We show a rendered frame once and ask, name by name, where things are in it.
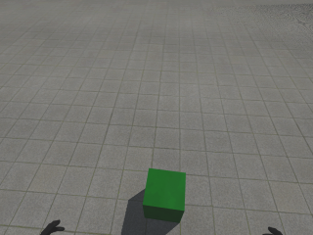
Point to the robot left hand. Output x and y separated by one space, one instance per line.
52 227

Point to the carton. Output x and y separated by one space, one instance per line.
164 197

